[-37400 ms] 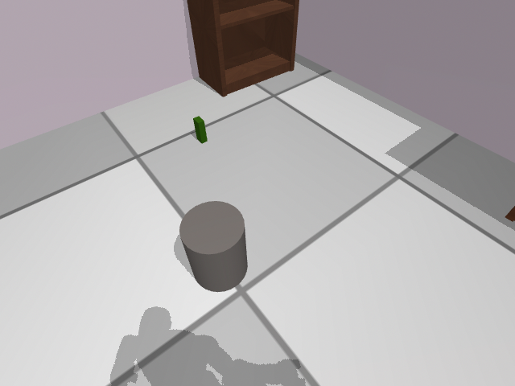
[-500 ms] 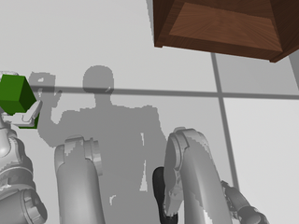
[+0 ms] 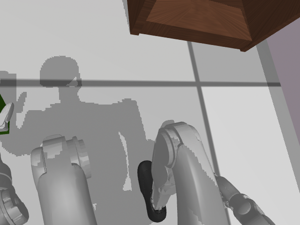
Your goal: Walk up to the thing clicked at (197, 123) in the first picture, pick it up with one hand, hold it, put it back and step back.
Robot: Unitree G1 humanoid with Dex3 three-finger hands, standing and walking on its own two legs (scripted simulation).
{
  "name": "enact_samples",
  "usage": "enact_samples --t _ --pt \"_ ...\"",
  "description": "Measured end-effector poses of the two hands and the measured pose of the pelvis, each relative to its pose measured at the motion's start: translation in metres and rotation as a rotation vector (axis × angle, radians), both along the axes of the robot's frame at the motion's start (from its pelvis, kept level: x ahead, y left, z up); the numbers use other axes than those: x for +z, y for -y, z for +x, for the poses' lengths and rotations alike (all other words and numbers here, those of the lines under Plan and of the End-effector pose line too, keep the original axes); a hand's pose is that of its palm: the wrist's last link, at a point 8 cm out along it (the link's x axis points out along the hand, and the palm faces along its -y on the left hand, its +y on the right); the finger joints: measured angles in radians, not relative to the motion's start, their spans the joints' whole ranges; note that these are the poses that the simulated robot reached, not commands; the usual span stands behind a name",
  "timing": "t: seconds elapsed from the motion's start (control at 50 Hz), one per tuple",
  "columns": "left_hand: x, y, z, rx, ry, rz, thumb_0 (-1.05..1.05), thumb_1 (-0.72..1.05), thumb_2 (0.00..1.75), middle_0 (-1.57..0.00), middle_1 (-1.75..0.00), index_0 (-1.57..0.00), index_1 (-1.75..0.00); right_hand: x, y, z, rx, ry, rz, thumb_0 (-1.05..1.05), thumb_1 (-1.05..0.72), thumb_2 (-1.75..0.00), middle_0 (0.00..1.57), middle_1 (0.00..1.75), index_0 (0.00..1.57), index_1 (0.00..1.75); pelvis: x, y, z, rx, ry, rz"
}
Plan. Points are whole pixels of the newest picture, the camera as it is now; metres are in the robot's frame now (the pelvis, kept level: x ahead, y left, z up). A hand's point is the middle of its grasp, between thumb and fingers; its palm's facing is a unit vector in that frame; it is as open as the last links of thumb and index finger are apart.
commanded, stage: lower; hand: left
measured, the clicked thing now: out of the picture +0.40 +0.33 -0.14
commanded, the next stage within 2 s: loosen in 1.30 s
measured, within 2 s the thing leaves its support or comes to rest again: neither
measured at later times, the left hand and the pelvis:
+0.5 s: hand out of the picture +0.41 +0.33 -0.15, palm faces +0.50 -0.86 -0.01, open 10.0 cm; pelvis -0.01 +0.01 -0.01, yaw -2 degrees
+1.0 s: hand out of the picture +0.41 +0.33 -0.17, palm faces +0.50 -0.87 -0.01, open 9.9 cm; pelvis -0.01 +0.01 -0.01, yaw -4 degrees
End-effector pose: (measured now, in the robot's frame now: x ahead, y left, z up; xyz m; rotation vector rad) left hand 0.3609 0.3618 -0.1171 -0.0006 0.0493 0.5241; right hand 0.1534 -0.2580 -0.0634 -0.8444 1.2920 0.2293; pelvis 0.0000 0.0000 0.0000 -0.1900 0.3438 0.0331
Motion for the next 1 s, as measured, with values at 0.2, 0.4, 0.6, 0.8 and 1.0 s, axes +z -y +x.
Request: enact_samples --t 0.2,0.4,0.6,0.8,1.0 --pt "-0.019 -0.004 -0.001 0.006 -0.008 0.002 0.02 -0.42 1.25 -0.84 -1.20 -0.68 -1.12 0.009 -0.001 -0.004 0.061 -0.024 -0.051 0.00 -0.93 -0.91 0.21 0.30 0.20 0.29 -0.004 -0.004 -0.003 -0.011 0.040 -0.026" --pt "-0.031 -0.004 0.003 0.006 -0.003 -0.001 0.02 -0.42 1.25 -0.84 -1.20 -0.68 -1.12 0.016 -0.006 -0.005 0.116 -0.024 -0.077 0.00 -0.93 -0.91 0.21 0.30 0.20 0.29 -0.007 -0.007 -0.006 -0.022 0.079 -0.046" --pt "-0.040 -0.005 0.003 0.003 -0.006 0.000 0.02 -0.42 1.25 -0.84 -1.20 -0.68 -1.12 0.020 -0.012 -0.005 0.159 -0.030 -0.093 0.00 -0.92 -0.91 0.21 0.30 0.20 0.29 -0.008 -0.009 -0.008 -0.030 0.102 -0.061" --pt "-0.047 -0.004 0.006 0.003 -0.004 -0.003 0.02 -0.42 1.25 -0.84 -1.19 -0.69 -1.12 0.025 -0.016 -0.003 0.187 -0.031 -0.112 0.00 -0.92 -0.91 0.21 0.30 0.20 0.29 -0.009 -0.011 -0.009 -0.036 0.118 -0.075" --pt "-0.054 -0.004 0.006 0.001 -0.007 -0.005 0.02 -0.42 1.25 -0.85 -1.19 -0.69 -1.11 0.029 -0.019 -0.004 0.205 -0.039 -0.128 0.00 -0.91 -0.91 0.21 0.30 0.20 0.29 -0.010 -0.014 -0.010 -0.042 0.129 -0.089"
